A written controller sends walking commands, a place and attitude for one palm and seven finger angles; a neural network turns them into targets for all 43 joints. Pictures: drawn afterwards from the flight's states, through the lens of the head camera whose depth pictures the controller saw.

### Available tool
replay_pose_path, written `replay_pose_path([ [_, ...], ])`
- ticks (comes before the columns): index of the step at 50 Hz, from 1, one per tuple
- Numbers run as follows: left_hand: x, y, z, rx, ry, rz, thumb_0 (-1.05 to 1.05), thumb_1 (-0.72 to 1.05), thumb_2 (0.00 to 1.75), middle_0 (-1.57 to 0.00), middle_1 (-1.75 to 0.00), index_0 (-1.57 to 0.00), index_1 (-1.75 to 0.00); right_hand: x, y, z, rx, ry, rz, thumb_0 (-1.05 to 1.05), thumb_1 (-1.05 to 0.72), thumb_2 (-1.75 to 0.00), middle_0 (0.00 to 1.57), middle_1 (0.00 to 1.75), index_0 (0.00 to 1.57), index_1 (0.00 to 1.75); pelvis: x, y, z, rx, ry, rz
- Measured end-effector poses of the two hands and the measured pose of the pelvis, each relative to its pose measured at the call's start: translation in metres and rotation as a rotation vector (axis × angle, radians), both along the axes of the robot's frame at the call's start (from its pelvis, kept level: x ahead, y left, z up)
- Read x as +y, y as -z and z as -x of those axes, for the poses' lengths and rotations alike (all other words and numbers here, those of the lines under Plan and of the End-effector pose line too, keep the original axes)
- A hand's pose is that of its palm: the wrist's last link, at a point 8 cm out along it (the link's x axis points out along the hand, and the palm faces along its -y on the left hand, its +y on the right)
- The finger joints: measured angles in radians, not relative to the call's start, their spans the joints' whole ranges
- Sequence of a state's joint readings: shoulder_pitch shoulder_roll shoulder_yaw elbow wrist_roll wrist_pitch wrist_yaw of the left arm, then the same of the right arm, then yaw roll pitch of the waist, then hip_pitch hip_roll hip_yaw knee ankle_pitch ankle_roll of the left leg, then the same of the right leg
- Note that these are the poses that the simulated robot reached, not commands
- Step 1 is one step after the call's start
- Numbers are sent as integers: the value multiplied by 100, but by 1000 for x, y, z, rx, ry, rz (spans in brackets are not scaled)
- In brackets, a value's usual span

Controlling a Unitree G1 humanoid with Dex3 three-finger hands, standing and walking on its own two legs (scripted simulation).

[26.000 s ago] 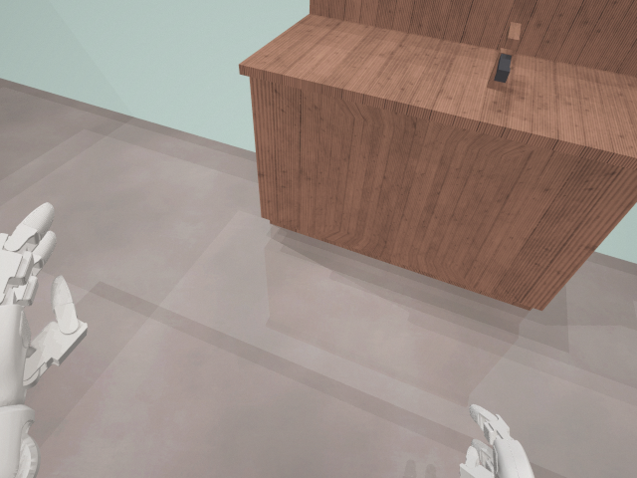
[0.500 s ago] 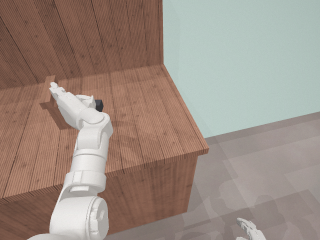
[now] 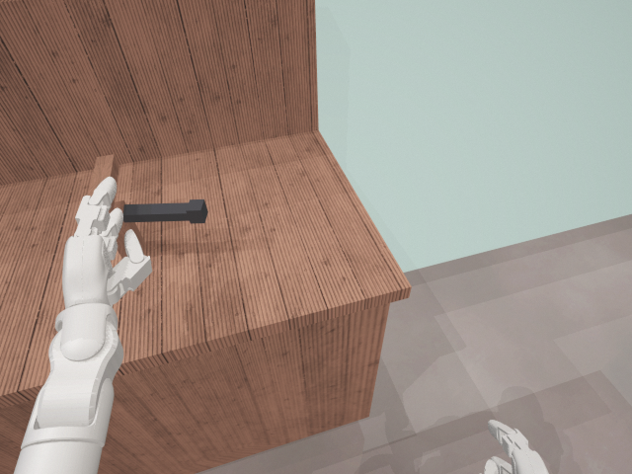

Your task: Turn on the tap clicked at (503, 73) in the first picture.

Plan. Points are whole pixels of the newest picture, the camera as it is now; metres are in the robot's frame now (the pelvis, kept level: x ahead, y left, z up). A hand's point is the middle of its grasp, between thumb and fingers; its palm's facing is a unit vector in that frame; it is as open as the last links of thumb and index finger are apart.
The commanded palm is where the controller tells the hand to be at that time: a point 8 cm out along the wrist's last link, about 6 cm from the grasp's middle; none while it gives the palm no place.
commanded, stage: draw the hand back beside the body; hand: left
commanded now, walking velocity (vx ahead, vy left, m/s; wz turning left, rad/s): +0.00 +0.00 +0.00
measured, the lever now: (197, 211) +0.48 +0.25 +0.07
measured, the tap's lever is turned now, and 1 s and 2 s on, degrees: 74 74 74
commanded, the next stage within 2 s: step back with the hand held close in 1.04 s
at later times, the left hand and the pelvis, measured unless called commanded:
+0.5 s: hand (100, 300) +0.24 +0.25 +0.16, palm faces +0.36 -0.89 -0.28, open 7.5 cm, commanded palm +0.20 +0.29 +0.16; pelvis +0.00 +0.02 +0.00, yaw +0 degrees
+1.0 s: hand (73, 336) +0.20 +0.26 +0.15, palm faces +0.43 -0.84 -0.33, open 7.4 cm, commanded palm +0.15 +0.30 +0.17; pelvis +0.01 +0.01 +0.00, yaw +2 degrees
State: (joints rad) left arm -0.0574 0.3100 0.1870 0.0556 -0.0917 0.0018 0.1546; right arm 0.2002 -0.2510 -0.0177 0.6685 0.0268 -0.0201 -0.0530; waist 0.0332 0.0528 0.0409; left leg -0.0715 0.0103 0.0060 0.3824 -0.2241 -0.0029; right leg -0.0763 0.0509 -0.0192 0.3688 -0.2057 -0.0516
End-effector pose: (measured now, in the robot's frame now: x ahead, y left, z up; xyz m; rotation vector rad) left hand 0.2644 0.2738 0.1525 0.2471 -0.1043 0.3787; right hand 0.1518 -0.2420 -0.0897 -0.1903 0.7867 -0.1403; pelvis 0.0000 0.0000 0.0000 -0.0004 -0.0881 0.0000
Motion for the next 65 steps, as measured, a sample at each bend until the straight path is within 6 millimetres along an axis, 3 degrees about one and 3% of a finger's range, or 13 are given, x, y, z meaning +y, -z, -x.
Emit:
replay_pose_path([
  [6, -12, -18, 10, -105, 82, -35, 2, 90, 90, -17, -21, -17, -21, 20, -1, -9, -23, -54, -14, 1, -90, -90, 20, 30, 20, 30, 8, -1, 9, -8, -16, -1],
  [10, -17, -13, 11, -97, 135, -31, 2, 90, 90, -17, -22, -17, -22, 34, -8, -13, -57, -46, -48, 1, -90, -90, 20, 30, 20, 30, 11, -2, 9, -6, -4, -1],
  [14, -10, -5, 20, -65, 136, -37, 2, 90, 90, -18, -23, -18, -24, 41, -12, -14, -76, -36, -68, 1, -90, -89, 20, 30, 20, 30, 13, -3, 5, -9, 9, 2],
  [25, 18, -16, 65, -90, 41, -102, 2, 90, 90, -19, -26, -19, -27, 42, -5, -18, -37, -76, -38, 1, -90, -89, 20, 30, 20, 30, 20, -2, -3, -10, -7, 7],
  [35, 22, -9, 89, -43, 17, -123, 2, 90, 90, -20, -29, -20, -29, 41, -14, -34, -84, -84, -26, 2, -90, -89, 20, 30, 20, 30, 18, -1, -7, -4, -10, 9],
  [43, 25, -18, 110, -43, -28, -170, 2, 89, 90, -21, -30, -21, -30, 42, -15, -42, -113, -102, -29, 1, -90, -90, 20, 30, 20, 30, 17, 0, -9, -4, -19, 11],
  [56, 17, -12, 104, -31, -26, -146, 2, 89, 90, -21, -30, -21, -30, 40, -10, -37, -101, -98, -36, 2, -90, -89, 20, 30, 20, 30, 11, 0, -7, -1, -22, 8],
  [60, 14, -21, 104, -56, -10, -172, 2, 89, 90, -21, -30, -21, -30, 36, -9, -35, -100, -91, -34, 2, -90, -89, 20, 30, 20, 30, 10, 1, -6, 0, -22, 8],
  [65, 24, -40, 98, -113, -8, -265, 2, 89, 90, -21, -30, -21, -30, 31, -7, -28, -78, -71, -27, 1, -90, -89, 20, 30, 20, 30, 10, 1, 2, 36, -13, 14],
])
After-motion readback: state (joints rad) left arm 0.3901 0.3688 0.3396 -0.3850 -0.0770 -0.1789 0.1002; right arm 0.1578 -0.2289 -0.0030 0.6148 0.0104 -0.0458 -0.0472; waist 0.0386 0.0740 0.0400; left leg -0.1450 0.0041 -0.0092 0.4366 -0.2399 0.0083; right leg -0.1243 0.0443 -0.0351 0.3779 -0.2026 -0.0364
